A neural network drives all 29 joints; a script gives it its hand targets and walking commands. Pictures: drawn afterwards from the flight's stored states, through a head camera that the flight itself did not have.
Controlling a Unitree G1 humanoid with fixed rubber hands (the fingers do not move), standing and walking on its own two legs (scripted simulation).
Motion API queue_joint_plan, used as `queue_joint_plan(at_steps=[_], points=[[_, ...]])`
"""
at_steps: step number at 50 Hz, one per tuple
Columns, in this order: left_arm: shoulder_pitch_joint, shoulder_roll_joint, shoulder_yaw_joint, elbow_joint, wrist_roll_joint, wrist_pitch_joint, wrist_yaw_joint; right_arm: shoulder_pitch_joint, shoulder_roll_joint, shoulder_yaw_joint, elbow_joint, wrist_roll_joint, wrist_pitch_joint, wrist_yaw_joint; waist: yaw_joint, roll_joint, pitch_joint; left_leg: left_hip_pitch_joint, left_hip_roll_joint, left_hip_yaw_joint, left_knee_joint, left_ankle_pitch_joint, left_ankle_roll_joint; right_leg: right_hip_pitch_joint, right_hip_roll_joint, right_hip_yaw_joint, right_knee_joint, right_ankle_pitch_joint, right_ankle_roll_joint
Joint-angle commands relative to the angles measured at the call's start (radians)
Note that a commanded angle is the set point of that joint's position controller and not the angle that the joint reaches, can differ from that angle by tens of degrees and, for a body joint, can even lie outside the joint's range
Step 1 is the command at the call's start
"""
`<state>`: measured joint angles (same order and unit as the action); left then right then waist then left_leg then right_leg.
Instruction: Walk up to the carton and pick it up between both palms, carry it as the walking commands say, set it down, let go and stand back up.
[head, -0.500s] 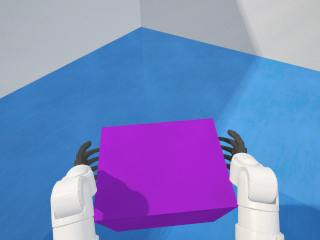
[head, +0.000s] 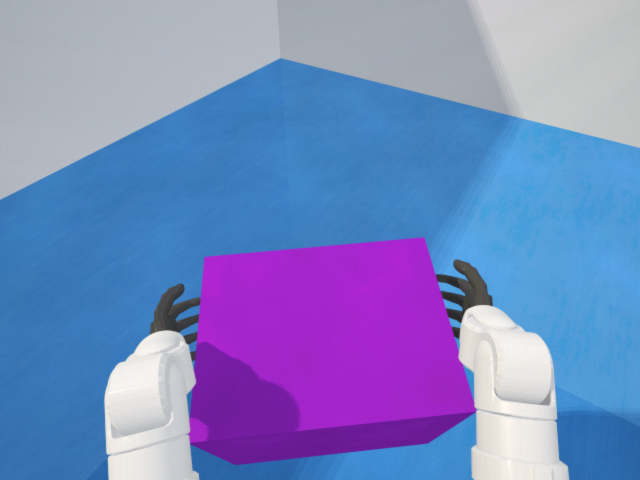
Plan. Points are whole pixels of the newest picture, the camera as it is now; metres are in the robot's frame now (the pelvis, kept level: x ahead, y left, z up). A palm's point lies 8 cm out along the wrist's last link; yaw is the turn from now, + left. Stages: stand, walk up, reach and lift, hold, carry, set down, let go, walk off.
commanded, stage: carry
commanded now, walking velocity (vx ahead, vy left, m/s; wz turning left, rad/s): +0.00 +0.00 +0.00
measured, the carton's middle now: (324, 357) +0.29 +0.00 -0.01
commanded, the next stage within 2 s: hold in 0.76 s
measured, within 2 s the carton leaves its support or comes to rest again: neither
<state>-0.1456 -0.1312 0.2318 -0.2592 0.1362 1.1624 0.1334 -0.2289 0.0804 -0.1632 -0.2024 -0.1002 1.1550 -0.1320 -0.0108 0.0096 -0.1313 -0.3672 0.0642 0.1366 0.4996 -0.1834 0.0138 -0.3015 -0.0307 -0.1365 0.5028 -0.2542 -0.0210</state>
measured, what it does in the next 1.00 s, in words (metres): stands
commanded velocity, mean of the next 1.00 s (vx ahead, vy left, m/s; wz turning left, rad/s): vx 0.00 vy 0.00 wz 0.00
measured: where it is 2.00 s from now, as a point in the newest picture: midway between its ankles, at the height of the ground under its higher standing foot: outside the picture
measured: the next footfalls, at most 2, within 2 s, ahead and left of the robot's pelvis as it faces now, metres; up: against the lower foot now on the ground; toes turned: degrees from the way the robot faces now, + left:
none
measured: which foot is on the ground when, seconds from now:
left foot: down 0.00-1.00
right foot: down 0.00-1.00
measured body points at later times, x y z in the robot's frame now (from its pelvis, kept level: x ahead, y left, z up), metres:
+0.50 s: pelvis +0.01 +0.00 +0.00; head -0.01 +0.00 +0.45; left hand +0.28 +0.18 +0.07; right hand +0.30 -0.18 +0.08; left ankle +0.05 +0.11 -0.74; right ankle +0.00 -0.10 -0.74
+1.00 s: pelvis +0.01 +0.00 +0.01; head -0.01 +0.01 +0.46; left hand +0.29 +0.19 +0.04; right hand +0.31 -0.17 +0.06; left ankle +0.05 +0.12 -0.74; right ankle +0.01 -0.10 -0.74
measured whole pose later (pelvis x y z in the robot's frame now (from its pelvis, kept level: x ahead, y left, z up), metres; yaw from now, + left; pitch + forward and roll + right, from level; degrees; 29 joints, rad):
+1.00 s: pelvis +0.01 +0.00 +0.01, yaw -7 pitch -4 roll +1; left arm -0.11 -0.13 0.30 0.02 0.26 0.73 0.02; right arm -0.24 0.12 -0.18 0.18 -0.23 0.67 -0.01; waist 0.08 -0.02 0.02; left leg -0.11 0.01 0.03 0.32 -0.14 0.00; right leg -0.10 0.04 0.04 0.36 -0.19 -0.03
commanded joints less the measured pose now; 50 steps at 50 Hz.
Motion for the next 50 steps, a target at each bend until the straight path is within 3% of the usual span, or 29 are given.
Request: queue_joint_plan(at_steps=[1, 38, 39, 40, 41, 42, 43, 45, 46, 50], points=[[-0.588, -0.839, -0.800, -0.059, -0.454, 0.008, -0.375, -0.414, 0.900, 0.701, -0.029, 0.395, 0.022, 0.365, 0.000, -0.003, -0.197, 0.142, 0.102, -0.111, -0.044, 0.128, 0.006, 0.032, -0.124, 0.120, -0.090, 0.113, -0.016], [-0.551, -0.800, -0.746, 0.009, -0.388, -0.077, -0.371, -0.383, 0.858, 0.645, 0.029, 0.334, -0.060, 0.363, 0.005, -0.005, -0.182, 0.145, 0.099, -0.107, -0.046, 0.121, 0.010, 0.048, -0.118, 0.120, -0.085, 0.129, -0.021], [-0.384, -0.524, -0.395, 0.360, -0.047, -0.225, -0.335, -0.236, 0.564, 0.295, 0.380, -0.001, -0.226, 0.345, 0.046, -0.048, 0.203, 0.324, -0.116, -0.205, -0.131, -0.021, 0.012, -0.071, 0.054, 0.263, -0.225, -0.025, -0.063], [-0.355, -0.441, -0.288, 0.504, -0.050, -0.330, -0.331, -0.275, 0.523, 0.194, 0.539, -0.002, -0.332, 0.325, 0.054, -0.029, 0.183, 0.311, -0.124, -0.192, -0.151, -0.033, 0.030, -0.003, 0.056, 0.271, -0.241, -0.055, -0.064], [-0.390, -0.491, -0.366, 0.368, -0.069, -0.422, -0.338, -0.295, 0.571, 0.270, 0.383, 0.024, -0.429, 0.323, 0.038, -0.034, 0.068, 0.386, -0.138, -0.191, -0.141, 0.094, 0.042, 0.061, 0.070, 0.269, -0.226, 0.053, -0.051], [-0.421, -0.572, -0.458, 0.286, -0.100, -0.465, -0.349, -0.313, 0.661, 0.391, 0.290, 0.061, -0.478, 0.339, 0.054, -0.015, -0.057, 0.393, -0.146, -0.193, -0.140, 0.216, 0.046, 0.151, 0.081, 0.269, -0.196, 0.216, -0.035], [-0.527, -0.655, -0.506, 0.212, -0.122, -0.486, -0.347, -0.471, 0.758, 0.510, 0.233, 0.105, -0.509, 0.366, 0.104, -0.045, -0.147, 0.432, -0.147, -0.195, -0.141, 0.276, 0.043, 0.198, 0.097, 0.265, -0.177, 0.273, -0.027], [-0.589, -0.741, -0.602, 0.109, -0.169, -0.496, -0.349, -0.540, 0.876, 0.645, 0.205, 0.165, -0.535, 0.395, 0.140, -0.032, -0.295, 0.449, -0.143, -0.186, -0.143, 0.325, 0.029, 0.267, 0.102, 0.278, -0.156, 0.350, -0.018], [-0.587, -0.731, -0.620, 0.122, -0.175, -0.487, -0.353, -0.513, 0.880, 0.637, 0.236, 0.160, -0.533, 0.391, 0.113, -0.021, -0.278, 0.445, -0.141, -0.181, -0.153, 0.302, 0.018, 0.260, 0.093, 0.291, -0.166, 0.359, -0.016], [-0.519, -0.723, -0.583, 0.287, -0.144, -0.455, -0.380, -0.431, 0.847, 0.551, 0.401, 0.103, -0.523, 0.400, 0.097, -0.011, -0.078, 0.434, -0.136, -0.185, -0.207, 0.191, -0.001, 0.196, 0.082, 0.291, -0.236, 0.205, -0.027]])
